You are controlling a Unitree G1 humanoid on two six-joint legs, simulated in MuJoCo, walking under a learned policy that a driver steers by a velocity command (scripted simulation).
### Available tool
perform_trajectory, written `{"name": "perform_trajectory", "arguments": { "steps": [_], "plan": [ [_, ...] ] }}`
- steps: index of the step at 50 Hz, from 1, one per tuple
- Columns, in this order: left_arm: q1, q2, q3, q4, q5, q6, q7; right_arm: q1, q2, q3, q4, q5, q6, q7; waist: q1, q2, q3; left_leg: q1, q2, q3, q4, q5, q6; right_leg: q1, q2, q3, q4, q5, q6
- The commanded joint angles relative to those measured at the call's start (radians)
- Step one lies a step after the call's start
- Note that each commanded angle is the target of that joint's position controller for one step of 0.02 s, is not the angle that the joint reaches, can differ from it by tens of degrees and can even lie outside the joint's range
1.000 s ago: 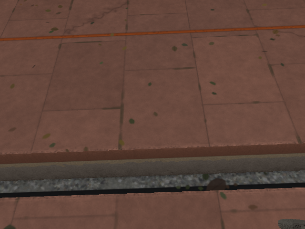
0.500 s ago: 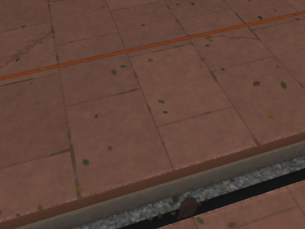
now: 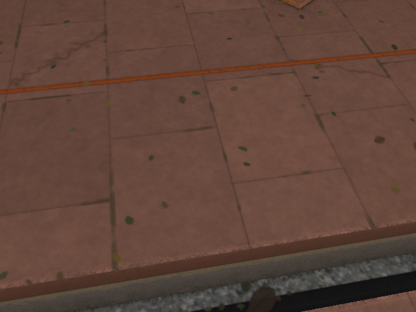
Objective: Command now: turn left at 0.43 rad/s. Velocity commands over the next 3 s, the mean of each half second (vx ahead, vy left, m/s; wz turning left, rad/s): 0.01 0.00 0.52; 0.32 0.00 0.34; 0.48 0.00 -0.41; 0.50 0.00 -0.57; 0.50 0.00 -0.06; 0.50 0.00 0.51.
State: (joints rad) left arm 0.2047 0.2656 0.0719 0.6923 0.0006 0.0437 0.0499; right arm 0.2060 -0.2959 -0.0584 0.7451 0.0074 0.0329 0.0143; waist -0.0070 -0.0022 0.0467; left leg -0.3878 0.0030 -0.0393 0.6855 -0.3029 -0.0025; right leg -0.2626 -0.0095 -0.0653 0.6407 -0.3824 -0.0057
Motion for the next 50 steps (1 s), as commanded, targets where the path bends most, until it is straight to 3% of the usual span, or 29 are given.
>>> {"name": "perform_trajectory", "arguments": {
  "steps": [1,2,3,4,5,6,7,11,14,16,17,18,19,20,21,23,26,30,35,38,40,41,42,43,44,45,46,48,50],
  "plan": [
    [0.002,0.122,0.043,-0.070,0.006,-0.022,0.012,0.015,-0.135,-0.041,-0.085,0.001,-0.006,0.000,0.015,0.075,-0.089,0.042,0.064,-0.123,-0.102,0.425,0.101,-0.011,-0.085,0.032,0.008,0.250,-0.052],
    [-0.037,0.101,0.038,-0.085,0.007,-0.024,0.012,0.045,-0.174,-0.051,-0.096,-0.005,-0.008,-0.006,-0.012,0.189,-0.097,0.118,0.157,-0.324,-0.209,0.520,0.200,-0.119,0.030,-0.033,0.193,0.119,0.021],
    [-0.103,0.068,0.026,-0.116,0.004,-0.024,0.009,0.116,-0.203,-0.055,-0.091,-0.021,-0.013,-0.008,-0.070,0.280,-0.131,0.262,0.271,-0.543,-0.317,0.565,0.320,-0.295,0.104,0.047,0.385,-0.267,0.048],
    [-0.084,0.062,0.021,-0.117,-0.002,-0.027,0.003,0.121,-0.211,-0.052,-0.098,-0.028,-0.028,-0.011,-0.067,0.218,-0.191,0.333,0.308,-0.594,-0.327,0.528,0.346,-0.356,0.080,0.167,0.556,-0.338,0.050],
    [-0.047,0.077,0.024,-0.099,-0.013,-0.025,0.000,0.062,-0.200,-0.051,-0.116,-0.018,-0.038,-0.015,-0.032,0.137,-0.188,0.328,0.292,-0.537,-0.297,0.516,0.318,-0.380,0.059,0.193,0.625,-0.281,0.051],
    [-0.024,0.097,0.028,-0.083,-0.010,-0.026,0.003,0.008,-0.185,-0.048,-0.129,-0.001,-0.035,-0.022,-0.007,0.089,-0.170,0.291,0.261,-0.474,-0.290,0.491,0.279,-0.377,0.041,0.195,0.598,-0.208,0.056],
    [-0.024,0.111,0.031,-0.075,-0.002,-0.027,0.009,-0.029,-0.164,-0.042,-0.139,0.010,-0.026,-0.030,0.000,0.080,-0.163,0.258,0.226,-0.421,-0.297,0.451,0.244,-0.346,0.025,0.187,0.530,-0.147,0.065],
    [-0.033,0.057,0.009,-0.070,-0.013,-0.049,-0.013,-0.033,-0.156,-0.052,-0.139,0.013,0.022,-0.053,-0.008,0.139,-0.166,0.194,0.127,-0.353,-0.299,0.346,0.188,-0.182,0.059,0.138,0.204,-0.059,0.086],
    [-0.009,0.078,0.013,-0.063,-0.022,-0.059,-0.037,-0.039,-0.168,-0.063,-0.154,0.016,0.035,-0.061,-0.013,0.197,-0.157,0.161,0.132,-0.433,-0.324,0.224,0.187,-0.090,0.075,0.137,0.029,-0.004,0.074],
    [0.049,0.087,0.022,-0.043,-0.015,-0.064,-0.044,-0.072,-0.162,-0.064,-0.166,0.030,0.042,-0.061,0.025,0.191,-0.139,0.095,0.106,-0.454,-0.314,0.111,0.153,0.020,0.075,0.116,-0.159,0.121,0.048],
    [0.069,0.102,0.031,-0.033,-0.007,-0.064,-0.040,-0.057,-0.145,-0.060,-0.165,0.034,0.041,-0.061,0.032,0.157,-0.131,0.027,0.066,-0.431,-0.285,0.010,0.114,0.102,0.043,0.119,-0.233,0.167,0.027],
    [0.100,0.168,0.047,-0.041,0.014,-0.060,-0.034,-0.026,-0.098,-0.049,-0.166,0.024,0.039,-0.058,0.025,0.003,-0.136,-0.100,-0.023,-0.338,-0.100,-0.171,0.053,0.195,-0.152,0.308,-0.315,0.125,-0.042],
    [0.063,0.259,0.066,-0.049,0.051,-0.058,-0.041,-0.044,-0.094,-0.055,-0.201,0.026,0.026,-0.059,0.003,-0.301,-0.073,-0.248,-0.171,-0.160,0.148,-0.318,0.009,0.085,-0.346,0.592,-0.413,0.150,-0.184],
    [-0.016,0.210,0.054,-0.088,0.065,-0.069,-0.043,-0.018,-0.170,-0.079,-0.178,0.005,0.014,-0.058,-0.014,-0.220,-0.050,-0.247,-0.090,-0.185,0.357,-0.285,-0.017,0.022,-0.384,0.595,-0.422,0.137,-0.240],
    [-0.093,0.146,0.036,-0.106,0.051,-0.073,-0.039,0.008,-0.198,-0.093,-0.146,0.014,0.017,-0.054,-0.046,-0.150,-0.039,-0.230,-0.084,-0.169,0.441,-0.211,-0.025,-0.007,-0.322,0.478,-0.404,0.140,-0.210],
    [-0.142,0.099,0.020,-0.115,0.012,-0.072,-0.028,0.063,-0.161,-0.088,-0.106,0.012,0.035,-0.060,-0.054,-0.116,-0.034,-0.249,-0.069,-0.136,0.556,-0.105,-0.059,0.030,-0.239,0.328,-0.372,0.189,-0.168],
    [-0.037,0.108,0.019,-0.094,0.006,-0.064,-0.008,0.020,-0.124,-0.069,-0.138,0.022,0.026,-0.043,0.009,-0.151,-0.048,-0.331,-0.020,-0.049,0.533,-0.012,-0.084,0.136,-0.222,0.269,-0.427,-0.029,-0.169],
    [0.100,0.155,0.039,-0.053,0.004,-0.066,0.002,-0.077,-0.095,-0.049,-0.189,0.018,0.006,-0.023,0.092,-0.140,-0.025,-0.418,0.027,-0.028,0.347,-0.027,-0.089,0.282,-0.289,0.298,-0.470,-0.149,-0.185],
    [0.093,0.191,0.058,-0.029,-0.009,-0.089,-0.022,-0.062,-0.046,-0.022,-0.190,0.014,-0.019,0.003,0.075,-0.140,-0.003,-0.230,0.058,0.036,0.117,-0.045,-0.031,0.160,-0.297,0.184,-0.502,-0.099,-0.185],
    [0.088,0.201,0.061,-0.001,-0.026,-0.099,-0.048,-0.024,-0.051,-0.017,-0.164,0.020,-0.032,0.015,0.052,-0.133,0.011,-0.057,0.040,0.076,-0.020,-0.073,0.014,0.071,-0.290,0.132,-0.483,-0.059,-0.189],
    [0.061,0.201,0.058,0.014,-0.047,-0.092,-0.062,0.057,-0.050,-0.019,-0.129,0.019,-0.040,0.019,-0.009,-0.104,0.002,0.123,0.009,0.117,-0.161,0.028,0.045,-0.010,-0.282,0.095,-0.413,-0.071,-0.174],
    [0.067,0.174,0.047,0.025,-0.041,-0.091,-0.066,0.135,-0.065,-0.029,-0.094,0.018,-0.039,0.015,-0.044,-0.080,-0.022,0.266,-0.024,0.134,-0.192,0.041,0.057,-0.081,-0.259,0.064,-0.336,-0.055,-0.155],
    [0.062,0.121,0.024,0.031,-0.023,-0.097,-0.072,0.253,-0.112,-0.053,-0.063,0.021,-0.038,0.006,-0.104,-0.019,-0.079,0.446,0.000,0.068,-0.205,0.021,0.080,-0.171,-0.207,-0.004,-0.147,0.016,-0.110],
    [0.023,0.028,-0.009,-0.015,0.006,-0.111,-0.082,0.357,-0.235,-0.077,-0.063,-0.001,-0.045,-0.011,-0.132,0.270,-0.144,0.620,0.270,-0.359,-0.334,-0.093,0.176,-0.420,-0.083,-0.093,0.308,-0.115,-0.020],
    [0.010,0.080,0.003,-0.043,-0.022,-0.132,-0.076,0.312,-0.259,-0.076,-0.099,-0.006,-0.069,-0.003,-0.117,0.252,-0.136,0.562,0.408,-0.681,-0.473,-0.289,0.311,-0.609,-0.012,0.059,0.521,-0.180,-0.018],
    [-0.015,0.143,0.017,-0.046,-0.050,-0.140,-0.075,0.278,-0.184,-0.055,-0.097,0.000,-0.088,0.004,-0.114,0.174,-0.068,0.526,0.390,-0.602,-0.489,-0.331,0.305,-0.670,-0.064,0.128,0.597,-0.097,-0.037],
    [0.004,0.153,0.020,-0.031,-0.050,-0.140,-0.072,0.241,-0.135,-0.037,-0.091,-0.006,-0.098,0.005,-0.085,0.171,-0.018,0.488,0.345,-0.477,-0.481,-0.247,0.262,-0.679,-0.086,0.138,0.594,0.012,-0.047],
    [0.045,0.157,0.029,0.006,-0.021,-0.135,-0.069,0.148,-0.090,-0.021,-0.090,-0.010,-0.109,0.003,-0.026,0.147,0.003,0.385,0.261,-0.260,-0.495,0.009,0.184,-0.579,-0.124,0.154,0.514,0.165,-0.041],
    [0.075,0.122,0.023,0.033,-0.027,-0.117,-0.078,0.131,-0.070,-0.019,-0.083,-0.021,-0.121,-0.005,-0.005,0.134,0.001,0.340,0.220,-0.122,-0.507,0.252,0.155,-0.509,-0.113,0.156,0.458,0.252,-0.024]
  ]
}}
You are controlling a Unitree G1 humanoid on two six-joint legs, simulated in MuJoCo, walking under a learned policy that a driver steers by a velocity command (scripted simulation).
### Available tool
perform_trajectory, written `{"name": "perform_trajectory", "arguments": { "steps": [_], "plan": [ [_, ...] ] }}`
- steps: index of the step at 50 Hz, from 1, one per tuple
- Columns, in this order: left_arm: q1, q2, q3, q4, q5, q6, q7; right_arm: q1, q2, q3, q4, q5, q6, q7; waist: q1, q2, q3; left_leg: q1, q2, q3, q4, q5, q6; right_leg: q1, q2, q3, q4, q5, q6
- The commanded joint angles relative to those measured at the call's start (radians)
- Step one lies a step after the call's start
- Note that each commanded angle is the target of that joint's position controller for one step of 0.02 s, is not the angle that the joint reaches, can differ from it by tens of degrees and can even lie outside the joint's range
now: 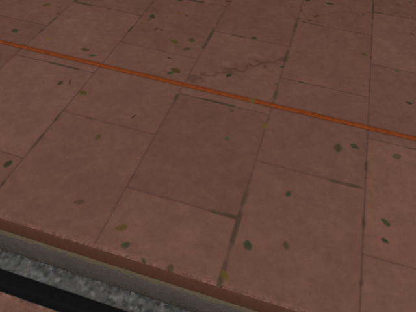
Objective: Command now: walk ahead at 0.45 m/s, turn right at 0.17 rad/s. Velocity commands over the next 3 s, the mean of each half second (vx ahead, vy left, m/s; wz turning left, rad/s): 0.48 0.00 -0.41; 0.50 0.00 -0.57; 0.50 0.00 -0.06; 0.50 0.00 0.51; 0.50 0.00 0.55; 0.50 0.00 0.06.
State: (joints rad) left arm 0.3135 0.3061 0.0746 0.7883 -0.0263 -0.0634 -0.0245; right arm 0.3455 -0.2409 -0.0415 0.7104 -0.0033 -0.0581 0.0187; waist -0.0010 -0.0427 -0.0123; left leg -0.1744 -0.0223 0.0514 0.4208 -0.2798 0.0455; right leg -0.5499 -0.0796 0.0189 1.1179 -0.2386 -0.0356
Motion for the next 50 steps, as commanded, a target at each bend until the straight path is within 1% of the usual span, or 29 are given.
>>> {"name": "perform_trajectory", "arguments": {
  "steps": [1,6,8,9,11,13,14,16,17,18,20,23,25,26,27,28,29,32,34,35,36,39,41,42,43,44,46,48,50],
  "plan": [
    [-0.042,0.068,0.016,-0.060,-0.003,-0.002,-0.004,-0.002,-0.123,-0.038,-0.042,-0.013,-0.034,-0.013,-0.018,0.149,0.060,0.132,0.244,-0.167,-0.239,0.330,0.108,-0.225,-0.027,0.087,-0.057,0.136,0.018],
    [-0.160,0.005,-0.006,-0.116,0.036,0.002,-0.025,-0.011,-0.178,-0.053,-0.012,-0.023,-0.036,-0.036,-0.020,0.152,0.052,-0.013,0.189,0.041,-0.257,0.562,0.071,0.010,0.047,-0.022,-0.293,0.335,0.028],
    [-0.008,0.061,0.030,-0.055,0.027,0.003,-0.032,-0.001,-0.206,-0.068,-0.001,-0.047,-0.048,-0.035,0.026,0.123,-0.043,0.016,0.269,0.040,-0.152,0.679,0.110,0.117,0.052,-0.025,-0.025,0.400,0.029],
    [-0.055,0.074,0.028,-0.085,0.021,0.007,-0.025,-0.077,-0.161,-0.053,-0.031,-0.021,-0.044,-0.040,0.044,0.107,0.025,-0.028,0.185,0.121,-0.142,0.735,0.079,0.122,0.082,-0.055,-0.164,0.317,0.012],
    [-0.117,0.047,0.021,-0.139,0.027,0.022,-0.017,-0.057,-0.195,-0.065,-0.016,0.012,-0.025,-0.054,0.033,0.192,0.093,0.025,0.221,0.113,-0.026,1.078,0.054,0.144,0.119,-0.102,-0.274,0.011,-0.027],
    [-0.015,0.097,0.044,-0.154,0.012,0.040,-0.021,-0.041,-0.246,-0.082,-0.007,0.007,0.002,-0.072,0.100,0.186,0.018,0.144,0.286,0.074,0.207,1.259,0.074,0.224,0.151,-0.123,-0.371,-0.087,-0.093],
    [0.158,0.154,0.069,-0.129,0.003,0.037,-0.016,-0.087,-0.251,-0.085,-0.017,0.025,0.009,-0.072,0.199,0.099,-0.051,0.071,0.251,0.088,0.472,1.092,0.066,0.437,0.160,-0.074,-0.544,0.032,-0.137],
    [0.128,0.200,0.045,-0.161,-0.002,0.006,-0.018,0.046,-0.054,-0.024,-0.052,-0.043,-0.032,-0.046,0.023,-0.271,-0.106,-0.499,-0.060,-0.087,1.148,-0.426,-0.001,0.752,-0.132,0.584,-0.554,0.578,-0.366],
    [0.141,0.163,0.036,-0.167,0.007,-0.013,-0.022,-0.011,-0.165,-0.046,-0.097,0.018,-0.062,-0.026,0.052,-0.162,-0.160,-0.626,-0.067,-0.219,1.170,-0.320,-0.031,0.726,-0.215,0.757,-0.758,0.412,-0.486],
    [0.076,0.144,0.034,-0.176,-0.001,-0.020,-0.022,-0.109,-0.224,-0.063,-0.123,0.051,-0.063,-0.020,0.033,-0.032,-0.044,-0.663,-0.016,-0.217,1.121,-0.222,-0.033,0.624,-0.202,0.685,-0.784,0.299,-0.460],
    [-0.029,0.080,0.005,-0.199,-0.032,-0.019,-0.019,-0.087,-0.212,-0.074,-0.100,0.027,-0.027,-0.021,-0.041,0.106,0.028,-0.584,0.065,-0.211,0.961,-0.138,-0.052,0.418,-0.158,0.552,-0.802,0.226,-0.396],
    [-0.056,0.101,0.007,-0.205,-0.022,-0.023,0.014,-0.149,-0.128,-0.052,-0.120,-0.014,-0.017,-0.016,-0.038,0.090,0.069,-0.519,0.090,-0.145,0.680,-0.066,-0.068,0.306,-0.064,0.404,-0.830,0.345,-0.330],
    [-0.044,0.118,0.021,-0.190,0.000,0.010,0.045,-0.198,-0.026,-0.011,-0.133,-0.054,-0.026,-0.009,-0.009,0.043,0.007,-0.383,0.053,-0.057,0.535,0.058,-0.087,0.233,0.027,0.225,-0.733,0.646,-0.278],
    [-0.022,0.129,0.028,-0.187,0.040,0.018,0.050,-0.092,-0.062,-0.029,-0.072,-0.053,-0.040,0.009,-0.007,0.015,-0.131,-0.285,0.040,-0.040,0.704,0.322,-0.074,0.273,0.003,0.219,-0.646,0.720,-0.264],
    [-0.036,0.114,0.021,-0.196,0.039,0.021,0.051,-0.069,-0.101,-0.043,-0.058,-0.044,-0.041,0.015,-0.021,0.009,-0.149,-0.297,0.035,-0.033,0.725,0.327,-0.066,0.277,0.015,0.217,-0.611,0.728,-0.246],
    [0.253,0.136,0.018,-0.100,-0.007,-0.003,0.073,-0.407,-0.176,-0.062,-0.151,0.017,-0.058,0.018,0.137,0.007,-0.013,-0.776,0.053,-0.143,0.706,0.215,-0.063,0.596,-0.070,0.400,-0.678,0.306,-0.247],
    [0.352,0.130,0.019,-0.058,-0.031,-0.022,0.075,-0.518,-0.171,-0.056,-0.208,0.050,-0.064,0.009,0.171,-0.037,0.069,-1.055,0.092,-0.217,0.643,0.047,-0.060,0.807,-0.154,0.547,-0.708,0.069,-0.271],
    [0.439,0.101,0.014,-0.007,-0.023,-0.019,0.093,-0.681,-0.149,-0.036,-0.260,0.054,-0.083,0.020,0.205,-0.109,0.177,-1.357,0.110,-0.233,0.558,0.028,-0.083,0.967,-0.193,0.653,-0.717,-0.069,-0.267],
    [0.315,0.130,0.014,-0.045,-0.037,-0.004,0.092,-0.626,-0.118,-0.015,-0.260,0.042,-0.081,0.030,0.137,-0.136,0.180,-1.127,0.076,-0.172,0.458,0.120,-0.090,0.716,-0.130,0.571,-0.780,0.012,-0.238],
    [0.147,0.087,0.001,-0.101,-0.054,0.022,0.100,-0.556,-0.018,0.036,-0.253,0.008,-0.082,0.062,0.071,-0.032,0.172,-0.598,0.037,-0.053,0.191,0.328,-0.070,0.250,-0.021,0.376,-0.865,-0.035,-0.187],
    [0.143,0.124,0.013,-0.113,-0.050,0.011,0.098,-0.546,0.001,0.023,-0.224,0.015,-0.081,0.080,0.084,-0.051,0.116,-0.187,0.009,-0.055,0.253,0.558,-0.068,0.027,-0.044,0.359,-0.970,-0.020,-0.161],
    [0.043,0.158,0.024,-0.103,-0.040,-0.017,0.091,-0.394,-0.119,-0.019,-0.182,0.016,-0.074,0.046,-0.080,-0.149,0.029,0.110,0.003,-0.087,0.293,0.390,-0.054,0.114,-0.009,0.263,-0.890,0.157,-0.065],
    [0.047,0.149,0.023,-0.107,0.039,-0.004,0.070,0.023,-0.235,-0.073,-0.057,0.045,-0.043,-0.003,-0.266,-0.159,-0.163,0.295,0.073,-0.110,0.274,0.039,-0.024,0.224,0.005,0.246,-0.403,0.469,-0.008],
    [0.127,0.007,-0.007,-0.123,0.061,-0.019,0.068,0.144,-0.301,-0.062,-0.015,0.000,-0.033,-0.007,-0.193,0.151,-0.313,0.531,0.211,-0.318,0.288,0.188,-0.030,0.106,0.076,0.249,-0.090,-0.052,0.002],
    [0.456,-0.135,-0.044,-0.137,-0.063,-0.030,0.048,0.171,-0.379,-0.080,0.041,-0.024,-0.026,0.001,0.011,0.697,-0.473,0.658,0.409,-0.941,-0.082,-0.121,0.149,-0.127,0.179,0.247,0.243,-0.330,0.021],
    [0.414,-0.066,-0.044,-0.083,-0.073,-0.032,0.037,0.086,-0.262,-0.061,-0.007,-0.017,-0.015,-0.001,-0.010,0.495,-0.389,0.542,0.393,-1.020,-0.201,-0.343,0.135,-0.201,0.132,0.226,0.331,-0.263,0.013],
    [0.201,0.037,-0.017,-0.063,-0.059,-0.011,0.028,-0.069,-0.109,-0.026,-0.025,-0.024,-0.010,-0.011,-0.022,0.110,-0.200,0.204,0.339,-0.649,-0.152,-0.296,0.123,-0.135,0.029,0.129,0.258,-0.076,-0.021],
    [0.069,0.083,0.018,-0.069,-0.034,0.017,0.022,-0.121,-0.100,-0.037,0.035,-0.032,-0.052,-0.014,0.015,0.152,-0.108,-0.028,0.306,-0.478,-0.159,-0.133,0.113,-0.029,-0.050,0.164,0.205,-0.019,-0.064],
    [0.082,-0.001,-0.003,-0.070,-0.023,0.043,0.029,-0.030,-0.064,-0.030,0.122,0.003,-0.066,-0.026,0.017,0.218,-0.029,-0.013,0.344,-0.450,-0.212,-0.094,0.142,-0.134,-0.019,0.130,0.418,-0.114,-0.069]
  ]
}}
Over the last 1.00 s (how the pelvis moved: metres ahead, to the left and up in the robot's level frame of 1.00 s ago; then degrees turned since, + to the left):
0.05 0.08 0.02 27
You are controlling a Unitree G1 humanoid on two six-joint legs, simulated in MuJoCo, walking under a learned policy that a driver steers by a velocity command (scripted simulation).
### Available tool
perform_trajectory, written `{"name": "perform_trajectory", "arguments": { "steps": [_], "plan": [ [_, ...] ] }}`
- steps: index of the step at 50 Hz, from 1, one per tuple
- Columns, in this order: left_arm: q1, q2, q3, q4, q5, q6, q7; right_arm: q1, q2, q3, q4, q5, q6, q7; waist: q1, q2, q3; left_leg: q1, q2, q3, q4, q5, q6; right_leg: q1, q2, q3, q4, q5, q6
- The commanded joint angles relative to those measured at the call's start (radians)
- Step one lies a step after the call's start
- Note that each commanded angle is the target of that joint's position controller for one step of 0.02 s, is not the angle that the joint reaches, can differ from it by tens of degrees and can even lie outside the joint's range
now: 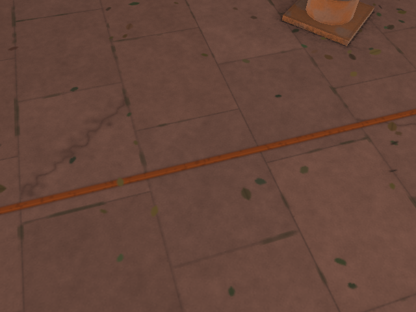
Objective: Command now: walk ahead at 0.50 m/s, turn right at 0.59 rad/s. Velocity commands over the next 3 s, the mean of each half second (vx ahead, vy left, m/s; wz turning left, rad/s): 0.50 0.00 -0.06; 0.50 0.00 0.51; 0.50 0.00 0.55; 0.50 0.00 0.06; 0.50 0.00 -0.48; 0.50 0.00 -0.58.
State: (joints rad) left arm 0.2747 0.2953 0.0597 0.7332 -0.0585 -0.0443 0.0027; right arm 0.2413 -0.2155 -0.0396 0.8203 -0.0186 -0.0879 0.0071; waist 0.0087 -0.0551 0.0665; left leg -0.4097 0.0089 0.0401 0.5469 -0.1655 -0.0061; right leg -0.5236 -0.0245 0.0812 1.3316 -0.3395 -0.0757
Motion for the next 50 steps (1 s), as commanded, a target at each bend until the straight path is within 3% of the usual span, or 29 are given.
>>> {"name": "perform_trajectory", "arguments": {
  "steps": [1,2,4,5,6,8,10,13,15,16,18,19,20,21,22,23,24,26,31,38,41,43,44,45,46,47,48,49,50],
  "plan": [
    [0.110,0.000,0.007,-0.030,0.015,0.037,0.002,0.088,-0.056,-0.020,0.033,0.021,-0.033,-0.015,0.023,0.197,-0.076,0.227,0.315,-0.410,-0.354,-0.225,0.194,-0.241,-0.063,0.096,0.242,0.009,-0.039],
    [0.099,0.005,-0.003,-0.079,0.038,0.032,-0.002,0.027,-0.045,-0.010,0.024,0.034,-0.025,-0.011,0.081,0.183,-0.055,0.167,0.281,-0.336,-0.350,-0.213,0.158,-0.274,-0.086,0.101,0.127,0.124,-0.043],
    [-0.032,-0.010,-0.025,-0.129,0.051,0.025,-0.005,-0.005,-0.091,-0.025,-0.006,0.019,-0.008,-0.018,0.042,0.161,0.004,0.087,0.244,-0.165,-0.409,-0.119,0.194,-0.278,-0.068,0.023,-0.092,0.192,0.010],
    [-0.034,-0.009,-0.031,-0.123,0.061,0.025,-0.009,0.016,-0.089,-0.020,-0.014,0.005,-0.015,-0.014,0.022,0.132,-0.014,0.057,0.206,-0.101,-0.436,-0.051,0.205,-0.195,-0.031,-0.050,-0.203,0.233,0.020],
    [-0.042,-0.006,-0.035,-0.128,0.077,0.017,-0.017,0.033,-0.127,-0.025,-0.008,0.005,-0.034,-0.014,0.021,0.134,-0.057,0.089,0.239,-0.124,-0.456,0.006,0.220,-0.137,-0.055,-0.026,-0.268,0.286,0.017],
    [-0.074,0.019,-0.032,-0.133,0.060,0.008,-0.028,0.057,-0.188,-0.032,-0.002,0.011,-0.038,-0.017,0.011,0.097,-0.039,0.198,0.277,-0.111,-0.495,0.043,0.228,-0.170,-0.071,-0.007,-0.393,0.352,0.013],
    [-0.153,0.023,-0.033,-0.143,0.046,-0.004,-0.037,0.079,-0.219,-0.040,0.004,0.034,-0.015,-0.013,-0.015,0.085,0.010,0.309,0.284,-0.103,-0.516,0.063,0.228,-0.199,-0.085,-0.037,-0.544,0.349,0.010],
    [-0.272,0.023,-0.032,-0.157,0.045,-0.024,-0.056,0.179,-0.207,-0.033,0.028,0.046,0.007,-0.004,-0.085,0.096,0.056,0.405,0.284,-0.091,-0.503,0.100,0.207,-0.149,-0.058,-0.093,-0.700,0.327,0.022],
    [-0.267,0.033,-0.026,-0.154,0.055,-0.029,-0.068,0.205,-0.238,-0.040,0.042,0.049,0.024,0.005,-0.088,0.137,0.070,0.434,0.271,-0.089,-0.442,0.152,0.195,-0.084,-0.035,-0.113,-0.770,0.298,0.021],
    [-0.249,0.048,-0.018,-0.147,0.053,-0.036,-0.070,0.202,-0.255,-0.042,0.042,0.050,0.033,0.005,-0.078,0.152,0.059,0.433,0.268,-0.102,-0.402,0.220,0.188,-0.018,-0.017,-0.112,-0.825,0.285,0.019],
    [-0.063,0.105,0.019,-0.090,0.058,-0.048,-0.058,0.163,-0.279,-0.046,0.038,0.051,0.042,0.007,0.042,0.149,-0.064,0.382,0.207,-0.067,-0.163,0.494,0.152,0.295,0.040,-0.145,-0.886,0.264,-0.004],
    [0.114,0.154,0.044,-0.048,0.054,-0.044,-0.045,0.129,-0.235,-0.030,0.019,0.038,0.037,0.009,0.129,0.131,-0.190,0.221,0.155,-0.040,0.063,0.404,0.115,0.581,-0.034,-0.073,-0.844,0.270,-0.028],
    [0.231,0.262,0.064,-0.035,0.054,-0.035,-0.023,0.124,-0.090,0.015,-0.027,-0.011,0.033,0.011,0.131,-0.151,-0.333,0.008,0.053,-0.020,0.396,-0.173,0.076,0.808,-0.279,0.199,-0.834,0.343,-0.054],
    [0.198,0.261,0.054,-0.061,0.084,-0.037,-0.025,0.192,-0.053,0.024,-0.042,0.038,0.014,0.013,0.077,-0.290,-0.421,-0.245,-0.043,-0.106,0.656,-0.392,0.054,0.897,-0.414,0.580,-1.008,0.074,-0.180],
    [0.124,0.162,0.032,-0.071,0.081,-0.051,-0.028,0.131,-0.151,-0.004,-0.027,0.062,0.006,0.015,0.087,-0.123,-0.301,-0.315,0.012,-0.172,0.782,-0.333,0.054,0.764,-0.391,0.539,-1.064,-0.020,-0.163],
    [0.069,0.110,0.015,-0.071,0.070,-0.061,-0.030,0.074,-0.180,-0.018,-0.039,0.076,0.007,0.020,0.071,-0.088,-0.195,-0.347,0.058,-0.154,0.779,-0.250,0.063,0.673,-0.355,0.379,-1.066,-0.030,-0.138],
    [0.020,0.087,0.008,-0.061,0.068,-0.071,-0.035,0.054,-0.174,-0.020,-0.035,0.075,0.012,0.014,0.051,-0.040,-0.142,-0.312,0.094,-0.150,0.739,-0.169,0.055,0.581,-0.309,0.266,-1.097,0.043,-0.126],
    [-0.027,0.044,-0.002,-0.040,0.076,-0.084,-0.027,0.051,-0.167,-0.031,-0.040,0.066,0.031,0.009,0.009,-0.048,-0.085,-0.212,0.123,-0.148,0.662,-0.091,0.043,0.454,-0.260,0.104,-1.150,0.178,-0.103],
    [-0.018,0.093,0.019,0.002,0.071,-0.097,-0.004,-0.056,-0.118,-0.022,-0.101,0.057,0.062,0.015,0.015,-0.003,0.014,-0.302,0.129,-0.139,0.465,-0.003,0.019,0.454,-0.258,-0.058,-1.210,0.297,-0.110],
    [0.040,0.157,0.045,0.030,0.052,-0.076,0.001,-0.246,-0.107,-0.002,-0.175,0.051,0.041,0.076,0.072,0.039,0.086,-0.246,0.097,-0.006,0.114,0.203,0.058,0.526,-0.260,-0.241,-1.231,0.440,-0.088],
    [0.048,0.190,0.055,0.037,0.043,-0.050,0.002,-0.239,-0.140,-0.016,-0.197,0.045,0.042,0.080,0.032,-0.007,0.033,-0.186,0.029,0.054,0.058,0.152,0.104,0.647,-0.265,-0.289,-1.117,0.828,-0.049],
    [0.028,0.222,0.066,0.026,0.029,-0.027,0.007,-0.120,-0.193,-0.044,-0.184,0.049,0.058,0.071,-0.052,-0.053,-0.061,-0.049,-0.038,0.091,0.074,0.046,0.145,0.693,-0.253,-0.308,-0.911,1.110,-0.023],
    [0.005,0.225,0.065,0.015,0.021,-0.020,0.008,0.023,-0.235,-0.070,-0.149,0.050,0.066,0.060,-0.134,-0.047,-0.136,0.137,-0.072,0.093,0.028,0.080,0.173,0.639,-0.227,-0.322,-0.727,1.089,0.002],
    [0.015,0.208,0.057,0.004,0.027,-0.021,0.013,0.171,-0.295,-0.102,-0.110,0.044,0.078,0.039,-0.201,0.006,-0.209,0.406,-0.059,0.011,0.000,0.079,0.201,0.454,-0.181,-0.323,-0.465,0.876,0.043],
    [0.124,0.037,0.010,-0.040,0.077,-0.035,0.009,0.154,-0.398,-0.117,-0.112,0.037,0.080,0.022,-0.066,0.308,-0.262,0.726,0.198,-0.459,-0.011,0.059,0.339,0.018,-0.015,-0.282,-0.095,-0.090,0.108],
    [0.082,0.053,-0.005,-0.074,0.052,-0.067,0.004,0.138,-0.364,-0.099,-0.150,0.037,0.055,0.031,-0.082,0.256,-0.428,0.818,0.329,-0.904,-0.211,-0.180,0.472,-0.160,0.091,-0.025,0.130,-0.286,0.121],
    [-0.035,0.120,0.009,-0.101,0.024,-0.089,0.000,0.121,-0.293,-0.084,-0.151,0.040,0.039,0.033,-0.127,0.147,-0.332,0.748,0.308,-0.807,-0.277,-0.186,0.402,-0.251,0.024,0.039,0.140,-0.193,0.099],
    [-0.068,0.121,0.005,-0.116,0.019,-0.102,0.004,0.084,-0.267,-0.076,-0.150,0.042,0.026,0.032,-0.095,0.085,-0.223,0.611,0.268,-0.673,-0.277,-0.118,0.359,-0.247,-0.021,0.030,0.057,-0.093,0.080],
    [-0.072,0.121,0.006,-0.108,0.041,-0.105,0.014,0.025,-0.236,-0.067,-0.157,0.043,0.020,0.031,-0.049,0.029,-0.157,0.473,0.223,-0.568,-0.277,0.001,0.329,-0.204,-0.058,0.023,-0.027,-0.031,0.081]
  ]
}}
Over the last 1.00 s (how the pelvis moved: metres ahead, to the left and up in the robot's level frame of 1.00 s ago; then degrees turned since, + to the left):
0.60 0.00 -0.02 -35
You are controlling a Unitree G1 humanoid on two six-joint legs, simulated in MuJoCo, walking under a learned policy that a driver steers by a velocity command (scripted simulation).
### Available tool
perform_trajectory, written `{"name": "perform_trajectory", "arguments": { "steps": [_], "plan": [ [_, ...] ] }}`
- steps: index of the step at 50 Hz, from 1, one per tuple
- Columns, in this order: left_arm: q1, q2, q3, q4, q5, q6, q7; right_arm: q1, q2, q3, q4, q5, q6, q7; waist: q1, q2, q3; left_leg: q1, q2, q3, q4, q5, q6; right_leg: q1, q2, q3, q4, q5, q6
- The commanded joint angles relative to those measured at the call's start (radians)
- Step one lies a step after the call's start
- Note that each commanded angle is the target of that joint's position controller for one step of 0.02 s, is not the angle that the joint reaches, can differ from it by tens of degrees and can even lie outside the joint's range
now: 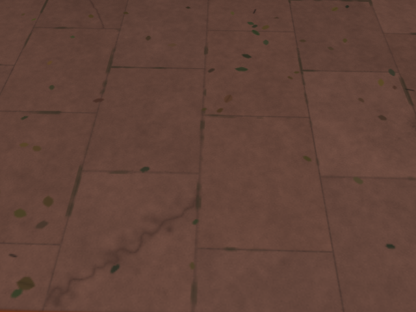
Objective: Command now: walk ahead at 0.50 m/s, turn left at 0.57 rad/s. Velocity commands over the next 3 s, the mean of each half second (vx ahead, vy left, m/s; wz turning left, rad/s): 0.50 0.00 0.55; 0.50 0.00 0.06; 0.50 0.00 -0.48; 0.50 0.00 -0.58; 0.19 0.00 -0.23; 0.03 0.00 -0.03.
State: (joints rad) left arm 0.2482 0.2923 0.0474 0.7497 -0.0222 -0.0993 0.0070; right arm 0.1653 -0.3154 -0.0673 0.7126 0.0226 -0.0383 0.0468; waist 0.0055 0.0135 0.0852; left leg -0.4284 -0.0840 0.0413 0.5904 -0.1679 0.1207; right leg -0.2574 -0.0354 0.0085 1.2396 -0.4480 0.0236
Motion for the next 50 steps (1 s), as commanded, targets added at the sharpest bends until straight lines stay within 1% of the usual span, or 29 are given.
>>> {"name": "perform_trajectory", "arguments": {
  "steps": [1,2,5,7,10,15,18,19,20,21,22,23,24,25,26,27,29,32,34,38,41,43,44,45,46,47,48,49,50],
  "plan": [
    [-0.028,0.138,0.026,-0.120,0.019,-0.045,0.012,0.064,-0.111,-0.030,-0.064,-0.010,-0.032,-0.013,-0.012,-0.030,-0.159,0.404,0.284,-0.501,-0.331,0.088,0.192,-0.410,-0.070,0.103,0.002,0.114,-0.013],
    [-0.017,0.140,0.028,-0.122,0.025,-0.035,0.010,0.053,-0.105,-0.026,-0.074,-0.019,-0.033,-0.018,0.006,-0.009,-0.152,0.347,0.267,-0.478,-0.354,0.128,0.193,-0.368,-0.079,0.103,-0.025,0.135,-0.005],
    [-0.041,0.097,0.019,-0.136,0.047,-0.011,0.009,0.078,-0.134,-0.034,-0.067,-0.014,-0.038,-0.031,0.012,-0.015,-0.117,0.233,0.237,-0.394,-0.383,0.236,0.196,-0.355,-0.083,0.066,-0.160,0.179,0.038],
    [-0.109,0.084,0.013,-0.160,0.045,0.001,0.015,0.114,-0.153,-0.040,-0.058,-0.013,-0.033,-0.040,-0.010,0.002,-0.094,0.205,0.207,-0.350,-0.378,0.240,0.171,-0.383,-0.069,0.057,-0.281,0.300,0.059],
    [-0.211,0.070,0.007,-0.182,0.038,-0.003,0.006,0.161,-0.151,-0.039,-0.045,-0.007,-0.019,-0.054,-0.059,0.051,-0.088,0.196,0.165,-0.320,-0.349,0.177,0.117,-0.349,-0.028,0.060,-0.493,0.478,0.066],
    [-0.346,0.078,0.010,-0.212,0.020,-0.025,-0.025,0.224,-0.145,-0.040,-0.021,0.004,0.001,-0.069,-0.104,0.075,-0.068,0.260,0.185,-0.408,-0.275,0.069,0.093,-0.289,0.032,0.075,-0.706,0.513,0.045],
    [-0.297,0.113,0.030,-0.197,0.013,-0.034,-0.032,0.203,-0.147,-0.044,-0.027,-0.001,0.012,-0.075,-0.068,0.119,-0.075,0.318,0.208,-0.482,-0.188,0.098,0.065,-0.207,0.045,0.086,-0.763,0.417,0.011],
    [-0.231,0.126,0.040,-0.180,0.014,-0.037,-0.029,0.184,-0.140,-0.044,-0.033,-0.003,0.014,-0.073,-0.030,0.131,-0.094,0.307,0.198,-0.486,-0.135,0.155,0.051,-0.119,0.049,0.070,-0.788,0.399,-0.014],
    [-0.123,0.153,0.056,-0.154,0.023,-0.043,-0.024,0.181,-0.102,-0.032,-0.039,-0.006,0.011,-0.069,0.024,0.115,-0.166,0.292,0.152,-0.438,-0.011,0.232,0.018,0.040,0.022,0.065,-0.816,0.412,-0.053],
    [0.032,0.199,0.067,-0.139,0.041,-0.046,-0.017,0.202,-0.039,-0.008,-0.053,-0.022,0.007,-0.065,0.078,0.021,-0.323,0.178,0.101,-0.361,0.256,0.097,-0.016,0.313,-0.145,0.221,-0.778,0.371,-0.127],
    [0.123,0.268,0.086,-0.089,0.047,-0.032,-0.024,0.364,0.020,0.012,-0.063,0.005,-0.004,-0.063,0.015,-0.328,-0.429,-0.185,-0.045,-0.232,0.566,-0.392,-0.088,0.624,-0.354,0.697,-0.865,0.178,-0.303],
    [0.132,0.180,0.071,-0.087,0.016,-0.026,-0.032,0.360,-0.075,0.001,-0.035,0.017,-0.009,-0.064,0.043,-0.255,-0.369,-0.316,0.031,-0.249,0.695,-0.398,-0.101,0.596,-0.369,0.815,-0.927,-0.071,-0.300],
    [0.087,0.122,0.055,-0.092,0.013,-0.020,-0.029,0.232,-0.128,-0.014,-0.047,0.015,-0.009,-0.062,0.074,-0.151,-0.226,-0.349,0.061,-0.235,0.726,-0.303,-0.109,0.473,-0.320,0.661,-0.948,-0.066,-0.259],
    [0.036,0.110,0.047,-0.095,0.024,-0.012,-0.027,0.148,-0.125,-0.013,-0.067,0.003,-0.011,-0.064,0.064,-0.074,-0.151,-0.325,0.089,-0.202,0.704,-0.238,-0.109,0.347,-0.276,0.539,-0.960,0.047,-0.234],
    [0.007,0.095,0.041,-0.087,0.029,-0.008,-0.026,0.096,-0.112,-0.014,-0.085,-0.010,-0.017,-0.060,0.049,-0.063,-0.091,-0.313,0.113,-0.194,0.648,-0.197,-0.110,0.252,-0.238,0.450,-0.979,0.168,-0.232],
    [-0.006,0.080,0.033,-0.082,0.037,-0.009,-0.024,0.092,-0.094,-0.013,-0.090,-0.009,-0.020,-0.054,0.023,-0.090,-0.081,-0.267,0.139,-0.186,0.600,-0.171,-0.106,0.192,-0.206,0.380,-0.999,0.251,-0.225],
    [-0.004,0.071,0.030,-0.063,0.028,-0.015,-0.026,0.109,-0.057,-0.004,-0.083,-0.006,-0.018,-0.048,0.001,-0.127,-0.091,-0.221,0.155,-0.150,0.509,-0.172,-0.111,0.149,-0.180,0.308,-1.029,0.342,-0.236],
    [0.012,0.124,0.043,-0.037,0.013,-0.015,-0.023,0.036,-0.015,0.017,-0.104,-0.019,-0.021,-0.041,0.013,-0.110,-0.078,-0.215,0.176,-0.106,0.327,-0.104,-0.123,0.119,-0.186,0.232,-1.072,0.424,-0.259],
    [0.020,0.150,0.048,-0.024,0.009,-0.009,-0.021,-0.025,-0.002,0.028,-0.112,-0.018,-0.029,-0.033,0.034,-0.098,-0.075,-0.170,0.172,-0.085,0.189,0.012,-0.122,0.100,-0.169,0.172,-1.085,0.438,-0.246],
    [0.082,0.176,0.050,0.014,-0.004,0.006,-0.022,-0.133,-0.022,0.026,-0.134,-0.006,-0.037,-0.019,0.070,-0.096,-0.063,-0.091,0.139,-0.062,0.020,0.137,-0.121,0.125,-0.177,0.128,-1.074,0.445,-0.219],
    [0.115,0.188,0.051,0.041,-0.013,0.022,-0.020,-0.168,-0.044,0.016,-0.156,-0.004,-0.045,-0.013,0.057,-0.100,-0.046,-0.041,0.123,-0.062,-0.058,0.090,-0.093,0.168,-0.209,0.158,-1.028,0.462,-0.196],
    [0.104,0.189,0.047,0.046,-0.013,0.031,-0.015,-0.048,-0.085,-0.008,-0.121,-0.010,-0.049,-0.018,-0.025,-0.089,-0.102,0.170,0.092,-0.036,-0.133,0.085,-0.063,0.141,-0.175,0.135,-0.896,0.602,-0.159],
    [0.103,0.153,0.033,0.042,-0.004,0.030,-0.015,0.087,-0.133,-0.032,-0.088,-0.018,-0.048,-0.029,-0.091,-0.063,-0.190,0.381,0.131,-0.070,-0.131,0.088,-0.034,0.064,-0.118,0.090,-0.715,0.615,-0.125],
    [0.106,0.067,0.004,0.004,0.020,0.022,-0.015,0.245,-0.216,-0.053,-0.075,-0.042,-0.042,-0.044,-0.143,0.089,-0.345,0.687,0.369,-0.340,-0.130,0.040,0.044,-0.185,-0.023,0.022,-0.372,0.329,-0.065],
    [0.190,0.029,-0.010,-0.005,0.002,0.009,-0.010,0.275,-0.238,-0.056,-0.063,-0.041,-0.033,-0.040,-0.109,0.300,-0.428,0.792,0.513,-0.689,-0.250,-0.156,0.144,-0.420,0.063,0.053,-0.129,-0.141,-0.040],
    [0.141,0.134,0.020,0.005,-0.017,0.008,-0.010,0.246,-0.151,-0.033,-0.060,-0.027,-0.035,-0.036,-0.124,0.176,-0.315,0.700,0.476,-0.650,-0.283,-0.261,0.121,-0.503,0.014,0.121,-0.020,-0.102,-0.040],
    [0.086,0.152,0.029,-0.010,-0.022,0.009,-0.012,0.190,-0.114,-0.019,-0.059,-0.019,-0.039,-0.034,-0.103,0.148,-0.209,0.592,0.443,-0.509,-0.304,-0.231,0.091,-0.528,-0.021,0.108,-0.019,-0.013,-0.047],
    [0.063,0.137,0.029,-0.008,-0.013,0.015,-0.009,0.125,-0.087,-0.011,-0.060,-0.023,-0.044,-0.030,-0.072,0.105,-0.162,0.495,0.400,-0.418,-0.334,-0.158,0.072,-0.497,-0.053,0.094,-0.047,0.065,-0.042],
    [0.057,0.126,0.033,-0.007,-0.006,0.024,-0.009,0.084,-0.059,-0.004,-0.057,-0.028,-0.050,-0.027,-0.047,0.109,-0.119,0.419,0.368,-0.340,-0.366,-0.071,0.066,-0.467,-0.075,0.096,-0.081,0.122,-0.036]
  ]
}}
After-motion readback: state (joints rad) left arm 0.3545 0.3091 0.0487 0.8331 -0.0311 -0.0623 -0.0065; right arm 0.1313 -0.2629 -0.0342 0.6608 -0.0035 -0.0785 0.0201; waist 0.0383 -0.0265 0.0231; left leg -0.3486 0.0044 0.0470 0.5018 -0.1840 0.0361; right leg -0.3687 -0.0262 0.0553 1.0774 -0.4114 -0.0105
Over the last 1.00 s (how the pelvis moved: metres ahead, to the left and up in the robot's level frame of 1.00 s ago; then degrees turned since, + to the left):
0.56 0.04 0.00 19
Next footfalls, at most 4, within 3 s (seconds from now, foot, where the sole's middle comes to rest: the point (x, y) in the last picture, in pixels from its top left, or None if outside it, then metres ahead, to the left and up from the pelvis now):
0.42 right None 0.44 -0.12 -0.76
0.88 left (154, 266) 0.58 0.21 -0.76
1.42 right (210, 181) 0.91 0.03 -0.76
1.90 left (168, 123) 1.20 0.21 -0.76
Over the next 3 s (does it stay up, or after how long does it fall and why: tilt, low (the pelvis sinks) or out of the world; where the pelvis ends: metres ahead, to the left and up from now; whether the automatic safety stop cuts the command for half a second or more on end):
stays up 1.26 0.07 0.02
